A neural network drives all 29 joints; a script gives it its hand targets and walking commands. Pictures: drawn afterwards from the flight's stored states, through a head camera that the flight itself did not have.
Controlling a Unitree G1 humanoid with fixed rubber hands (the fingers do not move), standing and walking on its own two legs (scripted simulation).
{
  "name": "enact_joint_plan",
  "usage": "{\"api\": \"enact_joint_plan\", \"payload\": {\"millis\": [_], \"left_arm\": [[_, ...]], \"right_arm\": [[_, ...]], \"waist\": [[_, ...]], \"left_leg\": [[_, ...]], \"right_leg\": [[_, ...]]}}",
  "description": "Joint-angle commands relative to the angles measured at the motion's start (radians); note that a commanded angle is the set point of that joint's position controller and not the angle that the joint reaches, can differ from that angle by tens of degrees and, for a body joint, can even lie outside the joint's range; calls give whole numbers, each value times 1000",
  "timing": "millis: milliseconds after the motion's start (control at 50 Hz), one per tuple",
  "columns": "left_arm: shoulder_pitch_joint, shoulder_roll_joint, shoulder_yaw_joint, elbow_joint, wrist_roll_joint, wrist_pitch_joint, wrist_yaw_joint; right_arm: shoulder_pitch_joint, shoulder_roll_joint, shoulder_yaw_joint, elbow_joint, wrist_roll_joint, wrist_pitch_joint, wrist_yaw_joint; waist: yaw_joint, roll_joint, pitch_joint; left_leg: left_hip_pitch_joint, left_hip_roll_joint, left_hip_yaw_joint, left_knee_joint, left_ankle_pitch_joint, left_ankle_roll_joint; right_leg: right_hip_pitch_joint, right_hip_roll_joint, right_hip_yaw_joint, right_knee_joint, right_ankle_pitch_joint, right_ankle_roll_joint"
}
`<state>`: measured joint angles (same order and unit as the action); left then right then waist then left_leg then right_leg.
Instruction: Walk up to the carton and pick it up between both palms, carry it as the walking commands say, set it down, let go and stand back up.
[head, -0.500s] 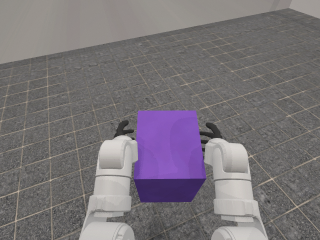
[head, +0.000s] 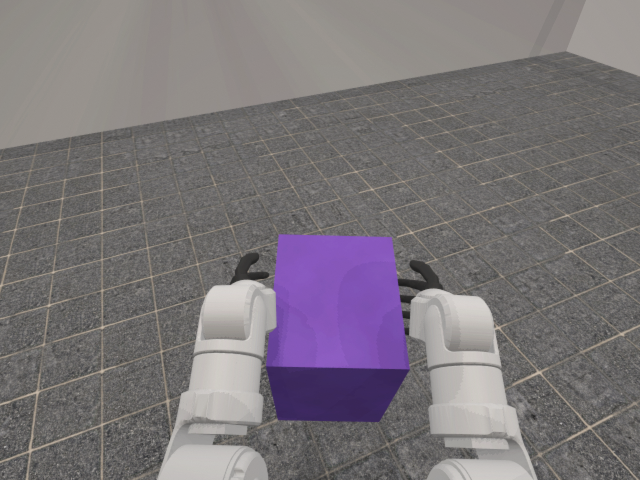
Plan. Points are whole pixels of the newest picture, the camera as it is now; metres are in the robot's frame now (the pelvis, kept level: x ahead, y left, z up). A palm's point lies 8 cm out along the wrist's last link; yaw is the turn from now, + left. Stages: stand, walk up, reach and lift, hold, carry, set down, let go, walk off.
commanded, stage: carry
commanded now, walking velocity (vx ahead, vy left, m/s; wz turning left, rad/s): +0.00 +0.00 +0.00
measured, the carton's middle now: (331, 333) +0.33 +0.01 +0.00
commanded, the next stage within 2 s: hold in 0.70 s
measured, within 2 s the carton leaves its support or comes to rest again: neither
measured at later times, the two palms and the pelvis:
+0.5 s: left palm (240, 310) +0.29 +0.12 +0.09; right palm (430, 320) +0.29 -0.11 +0.09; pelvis -0.01 +0.00 +0.00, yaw +0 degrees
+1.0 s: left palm (233, 354) +0.26 +0.13 +0.05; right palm (434, 362) +0.25 -0.12 +0.05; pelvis -0.03 +0.01 +0.01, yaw +4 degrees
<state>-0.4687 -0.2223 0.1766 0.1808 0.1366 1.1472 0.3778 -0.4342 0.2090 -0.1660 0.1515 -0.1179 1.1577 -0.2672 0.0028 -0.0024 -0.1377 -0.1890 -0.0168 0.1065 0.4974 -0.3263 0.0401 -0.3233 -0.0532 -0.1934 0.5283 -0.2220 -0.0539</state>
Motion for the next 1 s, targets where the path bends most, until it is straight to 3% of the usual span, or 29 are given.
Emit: {"api": "enact_joint_plan", "payload": {"millis": [0, 200, 360, 400, 460, 580, 680, 700, 720, 760, 780, 800, 820, 840, 860, 880, 920, 940, 960, 980], "left_arm": [[-571, -1045, -470, -33, -390, -7, -439], [-598, -1046, -473, -51, -400, -7, -440], [-590, -1050, -485, -65, -402, -7, -438], [-573, -1047, -476, -50, -397, -5, -440], [-558, -1045, -470, -46, -391, -5, -442], [-558, -1043, -479, -63, -391, -6, -439], [-549, -1045, -478, -56, -391, -11, -443], [-199, -920, -127, 295, -40, -238, -459], [-56, -875, -46, 646, 108, -332, -448], [-172, -912, -239, 254, 29, -517, -492], [-221, -957, -317, 179, -21, -560, -519], [-325, -1037, -439, 112, -102, -593, -548], [-411, -1084, -534, 14, -167, -610, -564], [-464, -1117, -601, -86, -216, -620, -569], [-484, -1110, -626, -72, -227, -618, -570], [-480, -1130, -621, -37, -223, -600, -566], [-370, -1112, -608, 65, -195, -572, -563], [-342, -1089, -592, 90, -172, -558, -559], [-356, -1068, -559, 175, -154, -551, -562], [-375, -1056, -523, 224, -137, -548, -560]], "right_arm": [[-648, 1101, 522, -89, 419, -31, 314], [-654, 1107, 521, -93, 421, -32, 316], [-644, 1107, 527, -108, 419, -34, 314], [-633, 1101, 529, -108, 412, -33, 313], [-647, 1100, 540, -122, 419, -34, 314], [-621, 1100, 536, -121, 411, -36, 314], [-629, 1101, 539, -129, 406, -43, 313], [-278, 825, 188, 222, 55, -220, 340], [-105, 854, 66, 545, -57, -308, 326], [-220, 1010, 288, 185, 11, -487, 351], [-269, 1097, 379, 127, 60, -530, 360], [-293, 1168, 425, 83, 94, -553, 367], [-266, 1218, 442, 55, 108, -566, 365], [-328, 1259, 518, -11, 149, -575, 365], [-396, 1283, 570, -34, 175, -572, 353], [-395, 1252, 563, -11, 171, -554, 356], [-356, 1184, 550, 4, 169, -522, 354], [-329, 1153, 527, 23, 164, -505, 354], [-351, 1111, 482, 60, 146, -498, 357], [-350, 1073, 435, 99, 133, -486, 363]], "waist": [[2, 0, -250], [1, -23, -247], [2, 9, -261], [1, -24, -265], [0, -29, -267], [3, 1, -266], [2, -16, -261], [55, 8, 129], [29, 2, 14], [42, -11, -204], [67, 29, -279], [23, 22, -379], [-26, -15, -446], [-31, -35, -515], [-32, -44, -489], [-54, -36, -402], [-78, -29, -246], [-76, 16, -167], [-96, 26, -95], [-95, 43, -23]], "left_leg": [[26, 129, -135, -56, 287, -5], [5, 134, -143, -69, 262, -6], [18, 133, -140, -61, 301, -5], [15, 127, -139, -55, 273, 0], [12, 125, -140, -56, 242, 0], [4, 123, -134, -46, 263, 4], [0, 128, -142, -60, 248, 3], [0, 21, -262, -120, 464, -19], [-11, 17, -262, -103, 525, -20], [-90, 8, -282, -171, 516, -10], [-63, -11, -257, -172, 586, -11], [-64, -4, -266, -165, 654, -22], [-11, 2, -273, -156, 704, -31], [28, 8, -274, -149, 742, -41], [22, -7, -262, -157, 635, -27], [-4, -1, -270, -176, 554, -37], [-32, 3, -287, -189, 427, -32], [-58, 3, -288, -202, 369, -31], [-92, 4, -298, -215, 262, -25], [-162, 23, -318, -245, 162, -19]], "right_leg": [[136, -130, 209, -83, 120, -5], [142, -121, 208, -87, 99, -6], [138, -117, 208, -73, 127, -11], [145, -122, 212, -84, 137, -10], [146, -124, 220, -90, 137, -12], [147, -122, 216, -83, 147, -12], [147, -119, 216, -78, 143, -9], [290, 77, 457, -186, 250, 19], [438, 68, 482, -161, 435, 24], [646, 56, 481, -122, 607, 43], [667, 67, 459, -110, 728, 65], [712, 81, 442, -89, 797, 81], [701, 106, 412, -81, 796, 88], [684, 118, 408, -85, 767, 100], [639, 121, 398, -96, 718, 117], [594, 136, 381, -125, 580, 114], [535, 137, 386, -175, 421, 114], [513, 139, 387, -186, 350, 112], [499, 140, 389, -200, 251, 114], [518, 153, 380, -186, 184, 118]]}}
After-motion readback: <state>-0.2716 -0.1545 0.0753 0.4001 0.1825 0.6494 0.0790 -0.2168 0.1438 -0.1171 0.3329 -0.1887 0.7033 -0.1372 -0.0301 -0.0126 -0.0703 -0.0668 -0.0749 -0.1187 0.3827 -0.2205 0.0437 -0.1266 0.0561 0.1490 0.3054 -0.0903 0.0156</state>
